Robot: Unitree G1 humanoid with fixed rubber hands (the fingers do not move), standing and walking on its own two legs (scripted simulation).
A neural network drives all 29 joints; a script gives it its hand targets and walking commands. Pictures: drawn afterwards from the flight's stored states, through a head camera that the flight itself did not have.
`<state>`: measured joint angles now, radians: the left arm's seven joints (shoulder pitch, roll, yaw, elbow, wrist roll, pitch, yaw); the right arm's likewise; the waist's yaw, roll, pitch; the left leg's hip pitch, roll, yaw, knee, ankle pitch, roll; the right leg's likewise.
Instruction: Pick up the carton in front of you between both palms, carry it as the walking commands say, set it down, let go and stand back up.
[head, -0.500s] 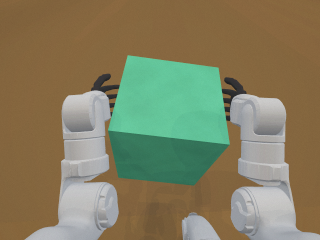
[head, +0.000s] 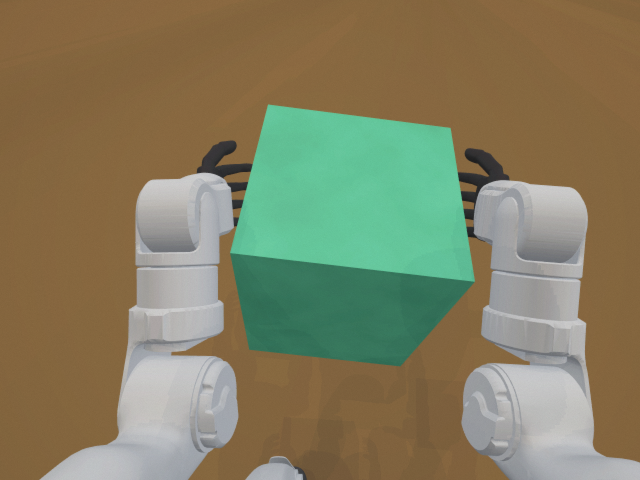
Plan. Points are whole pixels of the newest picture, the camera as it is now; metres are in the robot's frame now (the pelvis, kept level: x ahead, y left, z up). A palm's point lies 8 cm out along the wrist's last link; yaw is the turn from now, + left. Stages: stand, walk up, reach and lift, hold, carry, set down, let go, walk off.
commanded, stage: carry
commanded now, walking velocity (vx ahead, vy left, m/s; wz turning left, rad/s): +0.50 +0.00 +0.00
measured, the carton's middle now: (340, 248) +0.39 +0.03 +0.09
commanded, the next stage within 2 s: none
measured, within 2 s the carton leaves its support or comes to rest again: neither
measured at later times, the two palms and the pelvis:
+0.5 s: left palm (290, 88) +0.70 +0.13 +0.14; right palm (467, 105) +0.68 -0.16 +0.12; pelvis +0.33 -0.01 +0.00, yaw +0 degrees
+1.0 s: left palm (293, 40) +0.94 +0.16 +0.11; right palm (432, 48) +0.93 -0.13 +0.11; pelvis +0.66 +0.01 +0.00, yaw +0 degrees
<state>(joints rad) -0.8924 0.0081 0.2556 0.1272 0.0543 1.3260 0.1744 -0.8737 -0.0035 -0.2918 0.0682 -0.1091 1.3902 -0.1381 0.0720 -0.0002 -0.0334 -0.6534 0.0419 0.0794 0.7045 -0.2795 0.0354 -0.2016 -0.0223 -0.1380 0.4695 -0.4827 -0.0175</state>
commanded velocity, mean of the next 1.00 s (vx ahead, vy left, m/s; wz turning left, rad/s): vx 0.50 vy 0.00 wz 0.00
